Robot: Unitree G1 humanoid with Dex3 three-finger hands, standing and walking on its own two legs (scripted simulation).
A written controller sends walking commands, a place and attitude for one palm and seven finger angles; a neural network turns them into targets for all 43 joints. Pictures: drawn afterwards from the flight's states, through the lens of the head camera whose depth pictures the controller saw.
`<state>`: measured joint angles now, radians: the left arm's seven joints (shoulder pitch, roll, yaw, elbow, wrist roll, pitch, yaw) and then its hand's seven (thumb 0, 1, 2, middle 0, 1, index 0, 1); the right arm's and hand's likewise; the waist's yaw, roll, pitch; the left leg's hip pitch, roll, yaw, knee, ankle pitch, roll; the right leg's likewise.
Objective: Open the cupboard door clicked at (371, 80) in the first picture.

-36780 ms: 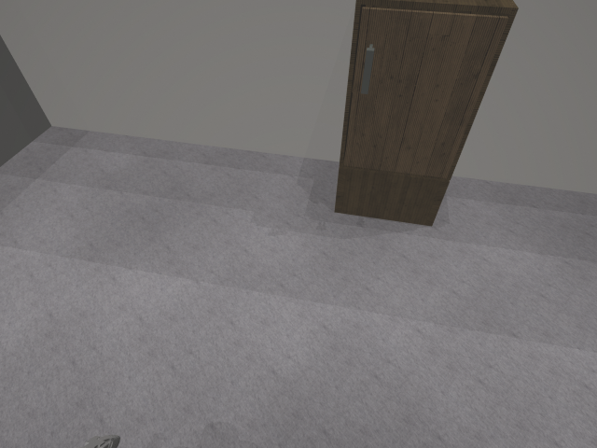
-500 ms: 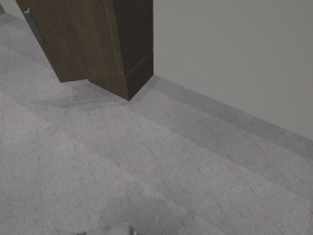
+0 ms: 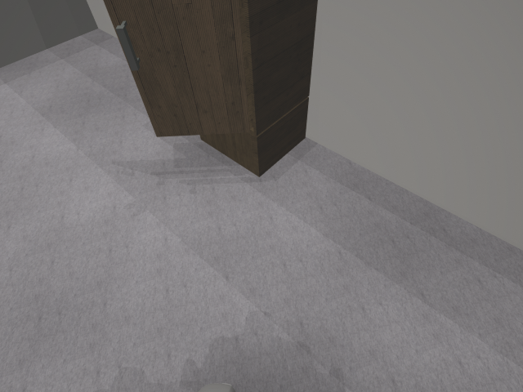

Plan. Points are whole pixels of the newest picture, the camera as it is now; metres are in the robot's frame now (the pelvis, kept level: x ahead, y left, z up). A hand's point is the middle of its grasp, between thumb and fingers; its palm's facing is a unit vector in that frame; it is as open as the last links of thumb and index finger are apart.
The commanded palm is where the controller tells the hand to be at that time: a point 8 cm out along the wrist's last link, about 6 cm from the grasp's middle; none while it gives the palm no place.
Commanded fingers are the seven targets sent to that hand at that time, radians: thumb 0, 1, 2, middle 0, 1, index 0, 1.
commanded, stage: take the last steps up to it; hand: left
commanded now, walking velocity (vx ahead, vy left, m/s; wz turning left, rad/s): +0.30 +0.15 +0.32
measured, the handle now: (129, 45) +1.12 +0.52 -0.03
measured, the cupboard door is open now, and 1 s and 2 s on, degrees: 43 43 43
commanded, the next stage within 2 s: come to a stop and stand still in 1.62 s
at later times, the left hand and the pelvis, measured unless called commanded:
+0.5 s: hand out of the picture -0.02 +0.26 -0.18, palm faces +0.23 -0.95 -0.19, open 7.4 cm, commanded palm none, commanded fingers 0.00 0.90 0.90 -0.20 -0.30 -0.20 -0.30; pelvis +0.07 +0.08 +0.00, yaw +8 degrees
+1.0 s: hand (137, 289) +0.32 +0.29 -0.14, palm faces +0.15 -0.97 -0.19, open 7.4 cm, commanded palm none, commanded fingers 0.00 0.90 0.90 -0.20 -0.30 -0.20 -0.30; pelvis +0.23 +0.10 +0.01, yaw +9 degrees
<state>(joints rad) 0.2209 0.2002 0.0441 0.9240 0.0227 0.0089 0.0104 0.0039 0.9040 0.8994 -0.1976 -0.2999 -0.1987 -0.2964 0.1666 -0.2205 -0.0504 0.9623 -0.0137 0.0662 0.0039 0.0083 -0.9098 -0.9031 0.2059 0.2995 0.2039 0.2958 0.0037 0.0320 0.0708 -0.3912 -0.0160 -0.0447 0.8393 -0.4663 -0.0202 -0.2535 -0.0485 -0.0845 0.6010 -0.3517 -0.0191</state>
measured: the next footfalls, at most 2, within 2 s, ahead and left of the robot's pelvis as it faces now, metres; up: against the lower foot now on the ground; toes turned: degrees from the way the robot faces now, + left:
left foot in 0.40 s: +0.13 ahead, +0.18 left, +0.00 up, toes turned +14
right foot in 0.86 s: +0.31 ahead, +0.01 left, +0.00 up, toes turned +0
